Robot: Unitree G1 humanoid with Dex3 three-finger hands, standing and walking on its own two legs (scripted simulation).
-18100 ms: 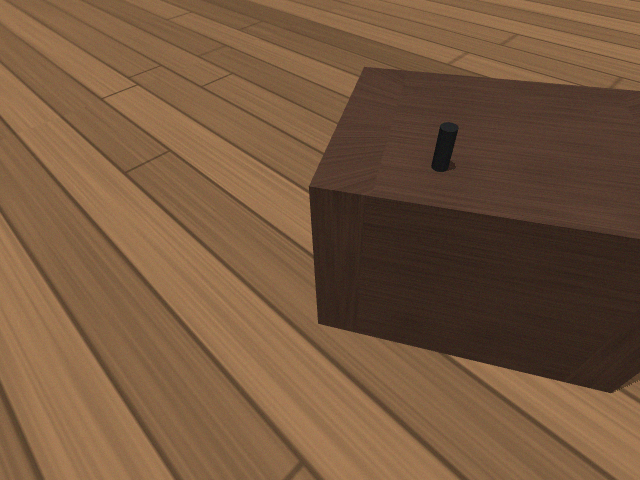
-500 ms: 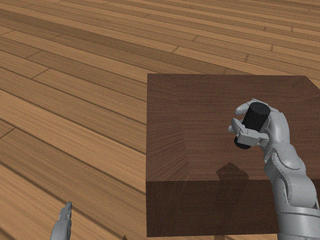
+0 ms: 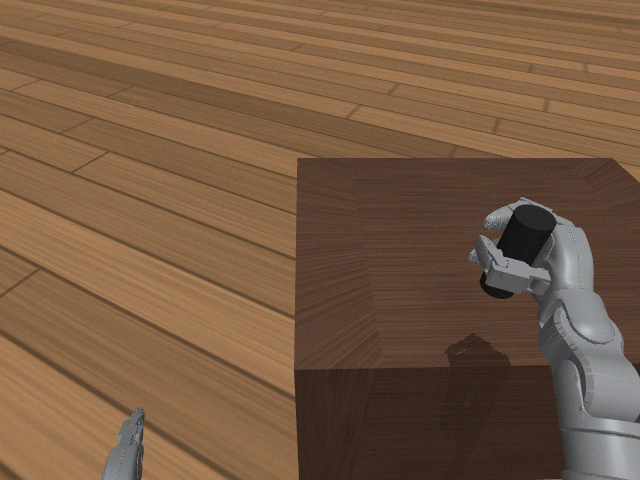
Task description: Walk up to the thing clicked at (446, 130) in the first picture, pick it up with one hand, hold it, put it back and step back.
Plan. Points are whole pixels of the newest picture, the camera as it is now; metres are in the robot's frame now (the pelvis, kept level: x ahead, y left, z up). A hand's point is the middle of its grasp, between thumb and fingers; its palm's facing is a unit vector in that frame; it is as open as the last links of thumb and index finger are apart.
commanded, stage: hold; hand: right
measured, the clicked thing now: (514, 254) +0.33 -0.19 +0.17
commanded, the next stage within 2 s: crouch in 0.34 s
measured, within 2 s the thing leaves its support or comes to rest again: neither
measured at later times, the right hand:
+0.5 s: hand (495, 259) +0.33 -0.17 +0.16, palm faces +0.14 +0.99 -0.02, open 5.1 cm
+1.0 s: hand (467, 255) +0.42 -0.18 +0.09, palm faces +0.15 +0.99 +0.02, open 5.1 cm
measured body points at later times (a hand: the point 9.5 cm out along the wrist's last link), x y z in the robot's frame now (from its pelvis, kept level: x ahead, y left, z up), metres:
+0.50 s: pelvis +0.00 +0.00 +0.00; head -0.02 +0.02 +0.45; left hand +0.16 +0.25 -0.09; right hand +0.32 -0.22 +0.17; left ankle +0.01 +0.12 -0.74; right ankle -0.01 -0.13 -0.74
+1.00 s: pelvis -0.01 +0.00 -0.01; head +0.02 -0.01 +0.44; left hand +0.13 +0.28 -0.08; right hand +0.40 -0.24 +0.09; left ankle +0.01 +0.12 -0.74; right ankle -0.01 -0.13 -0.74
